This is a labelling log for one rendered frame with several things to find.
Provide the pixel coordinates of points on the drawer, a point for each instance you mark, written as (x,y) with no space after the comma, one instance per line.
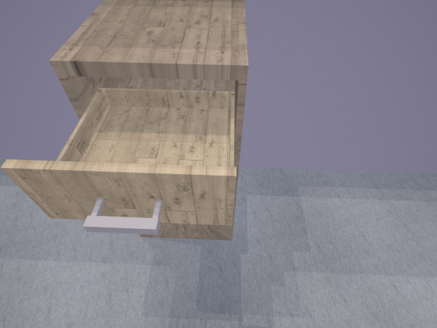
(135,146)

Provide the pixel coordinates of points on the handle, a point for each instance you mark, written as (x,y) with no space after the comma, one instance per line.
(124,225)

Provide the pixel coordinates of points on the cabinet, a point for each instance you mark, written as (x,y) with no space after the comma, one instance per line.
(161,45)

